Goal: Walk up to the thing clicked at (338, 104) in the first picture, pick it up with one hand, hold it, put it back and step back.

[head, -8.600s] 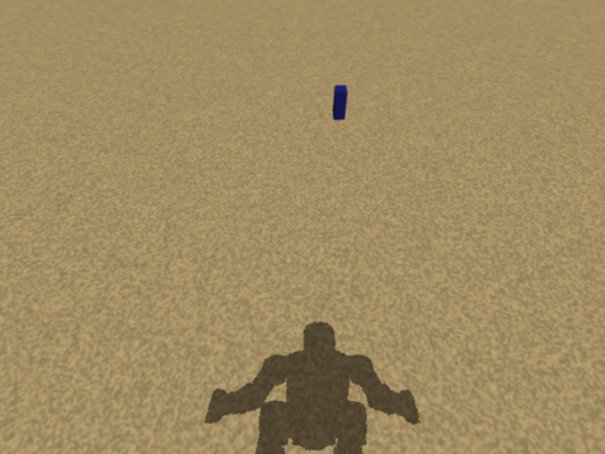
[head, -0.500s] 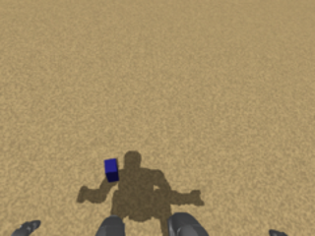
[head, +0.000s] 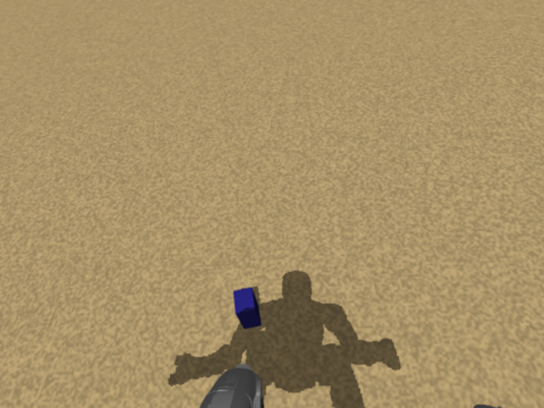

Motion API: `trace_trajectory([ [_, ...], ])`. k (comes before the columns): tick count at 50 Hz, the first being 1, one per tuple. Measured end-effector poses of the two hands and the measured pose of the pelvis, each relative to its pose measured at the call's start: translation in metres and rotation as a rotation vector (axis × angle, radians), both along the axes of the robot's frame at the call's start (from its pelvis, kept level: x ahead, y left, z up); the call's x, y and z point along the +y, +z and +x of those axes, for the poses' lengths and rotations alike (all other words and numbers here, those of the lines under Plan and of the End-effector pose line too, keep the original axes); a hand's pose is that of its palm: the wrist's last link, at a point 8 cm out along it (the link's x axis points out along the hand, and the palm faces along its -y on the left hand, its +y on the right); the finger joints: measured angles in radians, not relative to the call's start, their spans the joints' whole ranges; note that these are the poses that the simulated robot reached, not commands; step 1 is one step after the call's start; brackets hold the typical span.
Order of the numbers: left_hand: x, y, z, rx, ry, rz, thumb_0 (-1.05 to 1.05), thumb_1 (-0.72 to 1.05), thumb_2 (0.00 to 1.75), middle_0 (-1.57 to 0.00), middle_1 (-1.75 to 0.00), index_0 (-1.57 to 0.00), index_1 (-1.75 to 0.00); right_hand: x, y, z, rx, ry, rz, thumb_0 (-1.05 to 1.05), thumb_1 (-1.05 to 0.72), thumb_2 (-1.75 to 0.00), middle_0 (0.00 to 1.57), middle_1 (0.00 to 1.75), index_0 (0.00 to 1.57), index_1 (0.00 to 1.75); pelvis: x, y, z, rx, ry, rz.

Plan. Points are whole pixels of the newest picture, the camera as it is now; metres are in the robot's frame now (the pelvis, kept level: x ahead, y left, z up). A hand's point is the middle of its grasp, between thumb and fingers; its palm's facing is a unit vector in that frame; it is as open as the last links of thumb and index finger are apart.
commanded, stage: walk up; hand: left
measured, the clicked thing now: (247, 308) +0.47 +0.17 -0.66
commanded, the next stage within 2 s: none
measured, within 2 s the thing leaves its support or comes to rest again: neither
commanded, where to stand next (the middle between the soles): +0.11 -0.01 m, yaw -3 degrees
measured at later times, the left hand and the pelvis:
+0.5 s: hand out of the picture +0.13 +0.25 -0.15, palm faces -0.08 -0.93 -0.35, open 7.4 cm; pelvis +0.04 -0.01 +0.00, yaw -2 degrees
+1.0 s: hand out of the picture +0.09 +0.25 -0.13, palm faces -0.01 -0.93 -0.37, open 7.4 cm; pelvis +0.03 -0.02 +0.01, yaw -1 degrees
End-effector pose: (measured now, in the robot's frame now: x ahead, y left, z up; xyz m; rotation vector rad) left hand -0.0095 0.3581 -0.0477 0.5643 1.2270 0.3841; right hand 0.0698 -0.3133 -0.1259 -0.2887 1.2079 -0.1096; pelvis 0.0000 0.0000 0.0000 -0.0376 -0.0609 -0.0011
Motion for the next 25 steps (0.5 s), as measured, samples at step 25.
trace_trajectory([
  [25,-0.063,-0.068,0.136,-0.047,-0.086,-0.287,0.00,0.90,0.90,-0.20,-0.30,-0.20,-0.30,-0.036,0.038,0.020,-0.043,-0.056,-0.219,0.01,-0.90,-0.89,0.21,0.30,0.20,0.30,-0.009,-0.004,0.035,0.005,-0.038,0.037],
])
